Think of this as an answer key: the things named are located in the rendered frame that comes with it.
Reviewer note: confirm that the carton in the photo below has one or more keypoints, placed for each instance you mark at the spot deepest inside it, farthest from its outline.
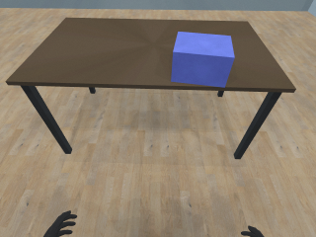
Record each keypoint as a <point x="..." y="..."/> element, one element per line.
<point x="202" y="59"/>

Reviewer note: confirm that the right robot hand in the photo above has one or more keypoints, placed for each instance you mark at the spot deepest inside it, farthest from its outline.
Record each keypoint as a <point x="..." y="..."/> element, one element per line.
<point x="254" y="232"/>

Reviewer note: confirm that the left robot hand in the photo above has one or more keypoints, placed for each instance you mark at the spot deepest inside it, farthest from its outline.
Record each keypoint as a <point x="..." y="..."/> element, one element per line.
<point x="54" y="229"/>

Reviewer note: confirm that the table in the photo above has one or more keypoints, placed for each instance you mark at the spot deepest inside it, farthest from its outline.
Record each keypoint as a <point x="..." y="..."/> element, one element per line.
<point x="138" y="54"/>

